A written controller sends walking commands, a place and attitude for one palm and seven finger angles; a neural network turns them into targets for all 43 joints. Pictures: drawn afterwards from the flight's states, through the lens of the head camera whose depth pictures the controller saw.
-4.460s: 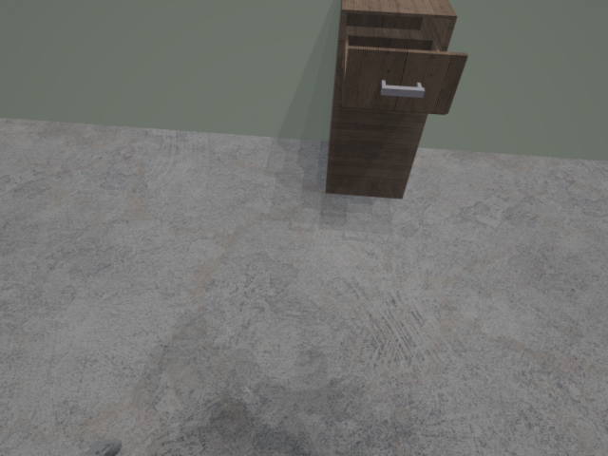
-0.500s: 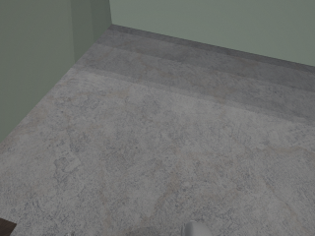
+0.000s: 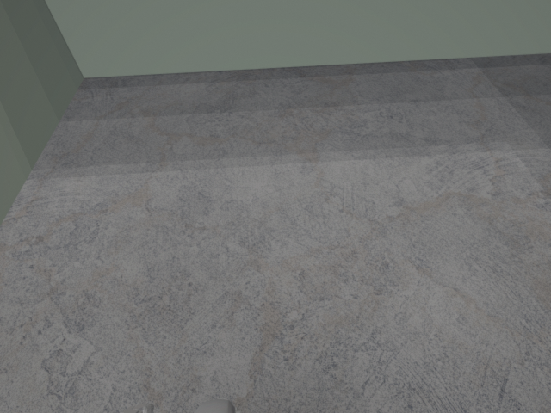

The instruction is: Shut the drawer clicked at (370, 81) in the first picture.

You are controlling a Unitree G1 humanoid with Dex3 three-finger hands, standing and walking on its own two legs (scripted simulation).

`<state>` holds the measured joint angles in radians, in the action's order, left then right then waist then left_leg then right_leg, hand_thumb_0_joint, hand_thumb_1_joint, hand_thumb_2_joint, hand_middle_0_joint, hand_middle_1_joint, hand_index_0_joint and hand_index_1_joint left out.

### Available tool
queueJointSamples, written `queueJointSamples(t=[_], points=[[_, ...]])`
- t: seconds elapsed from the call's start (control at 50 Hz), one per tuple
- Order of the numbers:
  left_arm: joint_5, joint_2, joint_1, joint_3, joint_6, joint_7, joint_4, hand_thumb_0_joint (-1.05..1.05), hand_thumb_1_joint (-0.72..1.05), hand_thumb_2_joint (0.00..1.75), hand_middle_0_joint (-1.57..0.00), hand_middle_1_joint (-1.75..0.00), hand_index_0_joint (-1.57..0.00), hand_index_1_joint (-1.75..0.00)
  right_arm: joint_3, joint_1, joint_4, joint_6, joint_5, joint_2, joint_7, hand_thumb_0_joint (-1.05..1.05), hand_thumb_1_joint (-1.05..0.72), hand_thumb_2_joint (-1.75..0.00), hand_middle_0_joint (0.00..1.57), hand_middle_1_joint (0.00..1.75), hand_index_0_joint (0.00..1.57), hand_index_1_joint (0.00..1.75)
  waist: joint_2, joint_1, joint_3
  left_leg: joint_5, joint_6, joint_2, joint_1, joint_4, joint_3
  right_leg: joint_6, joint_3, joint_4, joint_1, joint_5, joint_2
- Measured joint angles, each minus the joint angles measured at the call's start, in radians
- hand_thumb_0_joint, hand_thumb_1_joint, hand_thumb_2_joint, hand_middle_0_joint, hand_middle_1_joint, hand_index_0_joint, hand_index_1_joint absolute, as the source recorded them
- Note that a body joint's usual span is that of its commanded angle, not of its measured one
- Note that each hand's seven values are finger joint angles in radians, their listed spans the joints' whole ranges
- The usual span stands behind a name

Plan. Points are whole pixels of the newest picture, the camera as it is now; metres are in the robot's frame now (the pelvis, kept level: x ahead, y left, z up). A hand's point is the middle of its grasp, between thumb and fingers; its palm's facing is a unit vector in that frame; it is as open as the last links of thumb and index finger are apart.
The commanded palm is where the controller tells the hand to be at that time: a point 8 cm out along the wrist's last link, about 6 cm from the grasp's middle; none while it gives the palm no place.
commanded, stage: walk to a spot facing it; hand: left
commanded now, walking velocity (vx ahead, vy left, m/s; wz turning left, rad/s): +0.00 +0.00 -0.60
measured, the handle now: out of the picture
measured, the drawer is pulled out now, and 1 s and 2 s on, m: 0.30 0.30 0.30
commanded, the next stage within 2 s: turn to face it in 1.66 s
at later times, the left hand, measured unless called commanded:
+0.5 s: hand out of the picture +0.09 +0.23 -0.17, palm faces -0.25 -0.94 -0.21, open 7.4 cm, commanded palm none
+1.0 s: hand out of the picture +0.10 +0.11 -0.14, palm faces -0.47 -0.85 -0.23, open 7.4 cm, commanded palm none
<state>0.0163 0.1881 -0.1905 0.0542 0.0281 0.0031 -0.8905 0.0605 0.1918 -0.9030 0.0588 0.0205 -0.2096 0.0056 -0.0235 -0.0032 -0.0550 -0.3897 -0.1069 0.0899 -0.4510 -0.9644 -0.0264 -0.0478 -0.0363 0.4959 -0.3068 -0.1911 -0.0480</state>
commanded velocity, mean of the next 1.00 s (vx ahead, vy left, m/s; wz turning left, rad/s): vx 0.11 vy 0.00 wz -0.55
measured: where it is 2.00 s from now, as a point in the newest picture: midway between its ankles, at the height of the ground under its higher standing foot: outside the picture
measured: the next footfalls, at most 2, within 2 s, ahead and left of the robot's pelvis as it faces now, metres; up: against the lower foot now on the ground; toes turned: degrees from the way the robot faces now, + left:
left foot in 0.14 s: +0.04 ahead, +0.14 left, +0.00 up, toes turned -4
right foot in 0.64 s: -0.06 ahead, -0.10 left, +0.00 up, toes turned -30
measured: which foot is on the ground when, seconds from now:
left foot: up 0.00-0.12, down 0.14-0.64, up 0.66-1.00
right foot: down 0.00-0.16, up 0.18-0.62, down 0.64-1.00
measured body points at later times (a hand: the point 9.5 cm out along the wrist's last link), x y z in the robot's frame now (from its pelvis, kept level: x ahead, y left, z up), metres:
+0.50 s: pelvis -0.03 +0.04 +0.00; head +0.00 +0.05 +0.45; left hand +0.11 +0.28 -0.15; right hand -0.05 -0.21 -0.13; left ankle +0.00 +0.14 -0.74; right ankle -0.09 -0.10 -0.68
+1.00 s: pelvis -0.03 -0.03 +0.01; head -0.03 -0.06 +0.46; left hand +0.13 +0.15 -0.13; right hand -0.11 -0.29 -0.14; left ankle +0.09 +0.10 -0.66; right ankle -0.09 -0.08 -0.74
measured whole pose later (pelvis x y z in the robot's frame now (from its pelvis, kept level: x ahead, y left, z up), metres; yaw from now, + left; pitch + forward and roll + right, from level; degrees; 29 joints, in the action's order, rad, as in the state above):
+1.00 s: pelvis -0.03 -0.03 +0.01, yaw -33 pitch +0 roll +1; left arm 0.01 0.16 -0.31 0.05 -0.04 0.01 -0.96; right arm 0.09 0.21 -0.94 0.03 0.04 -0.25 -0.02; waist -0.04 0.01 -0.01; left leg -0.23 -0.11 0.13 -0.54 -1.03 -0.01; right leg -0.08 -0.04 0.35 -0.12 -0.23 -0.07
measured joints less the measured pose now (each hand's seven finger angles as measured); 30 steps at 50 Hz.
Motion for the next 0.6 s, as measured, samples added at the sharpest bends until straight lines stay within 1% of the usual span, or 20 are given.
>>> queueJointSamples(t=[0.08,0.1,0.14,0.16,0.18,0.2,0.22,0.28,0.3,0.34,0.4,0.48,0.54,0.58,0.6], points=[[0.004,0.007,-0.014,0.008,0.008,0.001,-0.005,0.0,0.91,0.9,-0.21,-0.3,-0.2,-0.3,-0.004,-0.031,0.014,-0.009,-0.007,0.009,0.005,0.0,-0.91,-0.9,0.2,0.3,0.2,0.3,0.024,0.027,0.002,-0.032,0.016,-0.039,0.068,0.157,0.006,0.017,-0.047,0.005,-0.025,0.015,-0.018],[0.005,0.011,-0.018,0.01,0.011,0.001,-0.006,0.0,0.91,0.9,-0.21,-0.3,-0.2,-0.3,-0.005,-0.037,0.018,-0.013,-0.01,0.011,0.007,0.0,-0.91,-0.9,0.2,0.3,0.2,0.3,0.032,0.033,0.003,-0.025,0.021,-0.05,0.092,0.21,0.006,0.023,-0.059,0.011,-0.034,0.018,-0.022],[0.001,0.02,-0.028,0.017,0.019,0.0,-0.009,0.0,0.91,0.9,-0.21,-0.3,-0.2,-0.3,-0.009,-0.039,0.029,-0.028,-0.014,0.013,0.012,0.0,-0.91,-0.9,0.2,0.3,0.2,0.3,0.045,0.038,0.009,0.038,0.036,-0.065,0.161,0.361,-0.002,0.04,-0.083,0.037,-0.058,0.015,-0.035],[-0.003,0.031,-0.03,0.022,0.025,0.0,-0.012,0.0,0.91,0.9,-0.21,-0.3,-0.2,-0.3,-0.011,-0.04,0.03,-0.036,-0.013,0.021,0.015,0.0,-0.91,-0.9,0.2,0.3,0.2,0.3,0.065,0.037,0.008,0.068,0.068,-0.075,0.174,0.392,-0.016,0.046,-0.098,0.067,-0.074,-0.004,-0.033],[-0.004,0.039,-0.031,0.028,0.032,0.001,-0.018,0.0,0.91,0.9,-0.21,-0.3,-0.2,-0.3,-0.015,-0.038,0.033,-0.039,-0.01,0.027,0.016,0.0,-0.91,-0.9,0.2,0.3,0.2,0.3,0.081,0.038,0.005,0.079,0.097,-0.078,0.178,0.39,-0.032,0.055,-0.1,0.133,-0.097,-0.09,-0.032],[-0.001,0.045,-0.033,0.033,0.038,0.004,-0.023,0.0,0.91,0.9,-0.21,-0.3,-0.2,-0.3,-0.021,-0.032,0.038,-0.039,-0.006,0.03,0.014,0.0,-0.91,-0.9,0.2,0.3,0.2,0.3,0.086,0.037,0.004,0.081,0.117,-0.071,0.184,0.389,-0.045,0.067,-0.083,0.231,-0.128,-0.167,-0.033],[0.004,0.051,-0.037,0.038,0.042,0.007,-0.027,0.0,0.91,0.9,-0.21,-0.3,-0.2,-0.3,-0.026,-0.025,0.039,-0.04,-0.003,0.033,0.015,0.0,-0.91,-0.9,0.2,0.3,0.2,0.3,0.088,0.038,0.003,0.084,0.128,-0.063,0.195,0.398,-0.058,0.08,-0.065,0.333,-0.157,-0.199,-0.031],[0.011,0.066,-0.05,0.051,0.047,0.022,-0.036,0.0,0.91,0.9,-0.2,-0.3,-0.2,-0.3,-0.032,-0.004,0.036,-0.039,0.001,0.039,0.022,0.0,-0.91,-0.9,0.2,0.3,0.21,0.3,0.086,0.038,0.005,0.105,0.134,-0.042,0.231,0.449,-0.094,0.107,-0.025,0.58,-0.218,-0.187,-0.004],[0.011,0.07,-0.054,0.054,0.048,0.024,-0.038,0.0,0.91,0.9,-0.2,-0.3,-0.2,-0.3,-0.033,0.002,0.034,-0.04,0.001,0.04,0.024,0.0,-0.91,-0.9,0.2,0.3,0.21,0.3,0.084,0.038,0.005,0.111,0.134,-0.037,0.241,0.463,-0.106,0.115,-0.018,0.63,-0.226,-0.177,0.008],[0.009,0.074,-0.061,0.057,0.051,0.026,-0.042,0.0,0.91,0.9,-0.2,-0.3,-0.2,-0.3,-0.032,0.015,0.03,-0.044,0.001,0.042,0.025,0.0,-0.91,-0.9,0.2,0.3,0.21,0.3,0.077,0.035,0.004,0.119,0.135,-0.025,0.254,0.481,-0.128,0.128,-0.009,0.681,-0.223,-0.164,0.032],[0.007,0.074,-0.062,0.058,0.059,0.027,-0.048,0.0,0.91,0.9,-0.2,-0.3,-0.2,-0.3,-0.028,0.036,0.02,-0.049,0.0,0.043,0.023,0.0,-0.91,-0.9,0.2,0.3,0.21,0.3,0.063,0.028,0.002,0.122,0.134,-0.007,0.263,0.49,-0.159,0.14,0.009,0.653,-0.192,-0.171,0.067],[0.005,0.065,-0.043,0.052,0.067,0.028,-0.047,0.0,0.91,0.9,-0.2,-0.3,-0.19,-0.3,-0.019,0.06,0.001,-0.048,0.003,0.04,0.016,0.0,-0.91,-0.9,0.2,0.3,0.21,0.3,0.047,0.013,-0.009,0.118,0.123,0.019,0.263,0.483,-0.205,0.141,0.044,0.52,-0.134,-0.209,0.102],[0.003,0.052,-0.017,0.044,0.062,0.028,-0.04,0.0,0.91,0.9,-0.2,-0.3,-0.19,-0.3,-0.009,0.073,-0.017,-0.044,0.005,0.028,0.01,0.0,-0.91,-0.9,0.2,0.3,0.21,0.3,0.028,-0.003,-0.021,0.107,0.108,0.044,0.253,0.457,-0.241,0.131,0.076,0.396,-0.086,-0.24,0.109],[0.002,0.042,0.003,0.037,0.054,0.027,-0.031,0.0,0.91,0.9,-0.2,-0.3,-0.19,-0.3,0.0,0.081,-0.027,-0.04,0.007,0.015,0.005,0.0,-0.91,-0.9,0.2,0.3,0.21,0.3,0.012,-0.015,-0.028,0.094,0.094,0.065,0.24,0.425,-0.263,0.118,0.096,0.313,-0.051,-0.248,0.103],[0.001,0.038,0.012,0.034,0.048,0.027,-0.026,0.0,0.91,0.9,-0.2,-0.3,-0.19,-0.3,0.004,0.086,-0.032,-0.038,0.007,0.008,0.003,0.0,-0.91,-0.9,0.2,0.3,0.21,0.3,0.004,-0.019,-0.03,0.085,0.085,0.077,0.232,0.404,-0.274,0.11,0.105,0.262,-0.029,-0.232,0.098]])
